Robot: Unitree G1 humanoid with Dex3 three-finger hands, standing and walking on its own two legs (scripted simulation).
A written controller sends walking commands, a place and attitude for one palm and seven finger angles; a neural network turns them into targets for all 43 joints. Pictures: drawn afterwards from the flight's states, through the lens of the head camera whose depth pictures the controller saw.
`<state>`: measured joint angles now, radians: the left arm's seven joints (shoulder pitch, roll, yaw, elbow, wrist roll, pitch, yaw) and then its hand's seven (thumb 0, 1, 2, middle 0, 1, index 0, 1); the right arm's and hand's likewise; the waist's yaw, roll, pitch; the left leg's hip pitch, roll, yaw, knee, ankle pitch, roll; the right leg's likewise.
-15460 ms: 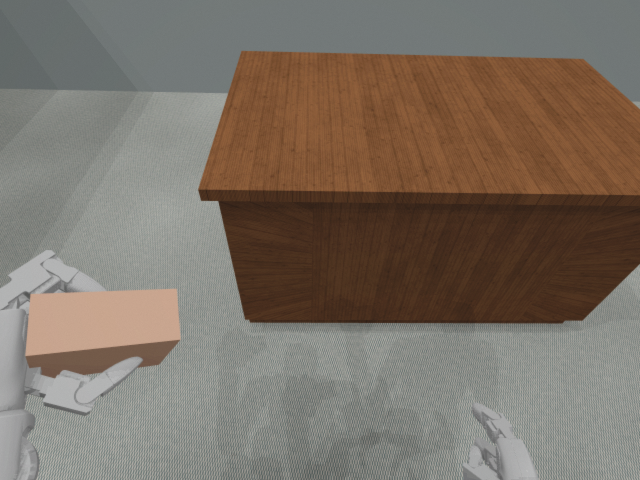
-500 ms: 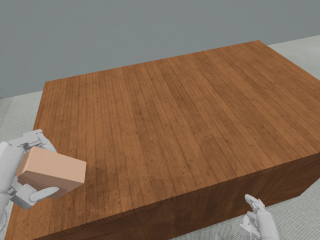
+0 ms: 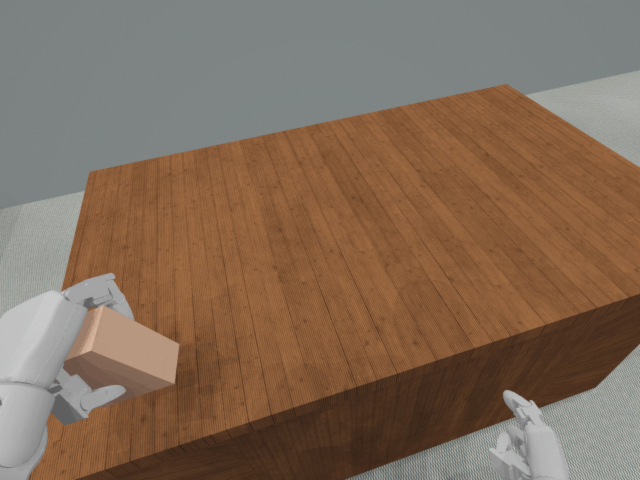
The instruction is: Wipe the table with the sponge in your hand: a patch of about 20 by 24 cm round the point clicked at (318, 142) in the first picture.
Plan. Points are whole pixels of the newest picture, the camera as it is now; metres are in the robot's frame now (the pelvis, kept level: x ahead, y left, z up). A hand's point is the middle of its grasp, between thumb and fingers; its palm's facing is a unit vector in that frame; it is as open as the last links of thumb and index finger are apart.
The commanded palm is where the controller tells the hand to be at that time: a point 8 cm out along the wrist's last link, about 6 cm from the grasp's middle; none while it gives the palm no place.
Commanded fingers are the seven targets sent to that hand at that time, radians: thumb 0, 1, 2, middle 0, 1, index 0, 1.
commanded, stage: turn the palm down, sponge in hand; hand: left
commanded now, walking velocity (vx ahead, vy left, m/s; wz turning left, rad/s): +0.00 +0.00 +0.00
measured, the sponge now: (115, 366) +0.20 +0.27 +0.09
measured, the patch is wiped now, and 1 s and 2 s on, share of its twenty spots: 0.00 0.00 0.00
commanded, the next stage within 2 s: move the sponge above the wiping area in 1.04 s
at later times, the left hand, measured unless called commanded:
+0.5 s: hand (79, 322) +0.23 +0.31 +0.12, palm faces +0.07 -0.13 -0.99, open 9.4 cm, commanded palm +0.20 +0.31 +0.19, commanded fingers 0.00 0.10 1.30 -1.20 -1.60 -1.20 -1.60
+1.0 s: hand (71, 328) +0.22 +0.31 +0.13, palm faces +0.08 -0.07 -0.99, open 9.4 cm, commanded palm +0.19 +0.30 +0.19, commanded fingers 0.00 0.10 1.30 -1.20 -1.60 -1.20 -1.60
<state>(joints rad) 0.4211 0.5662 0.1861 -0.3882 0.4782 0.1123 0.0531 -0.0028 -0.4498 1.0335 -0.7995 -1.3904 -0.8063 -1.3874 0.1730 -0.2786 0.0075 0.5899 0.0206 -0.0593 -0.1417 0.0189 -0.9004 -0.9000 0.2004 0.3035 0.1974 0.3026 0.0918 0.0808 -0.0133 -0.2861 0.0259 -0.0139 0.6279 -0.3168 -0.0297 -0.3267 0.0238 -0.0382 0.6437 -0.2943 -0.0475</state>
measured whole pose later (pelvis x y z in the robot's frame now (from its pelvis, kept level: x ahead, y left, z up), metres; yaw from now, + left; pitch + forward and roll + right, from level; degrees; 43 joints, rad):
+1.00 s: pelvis -0.01 +0.02 +0.02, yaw -1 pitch -5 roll +1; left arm 0.15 0.51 -0.03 -0.19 0.89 0.35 0.00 0.00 -0.45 1.03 -0.80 -1.39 -0.81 -1.39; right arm 0.02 -0.26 0.04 0.70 0.03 0.00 -0.07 0.02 -0.90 -0.90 0.20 0.30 0.20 0.31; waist 0.13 0.10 0.02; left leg -0.11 0.00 0.02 0.40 -0.20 0.00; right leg -0.16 0.00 0.00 0.43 -0.18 -0.02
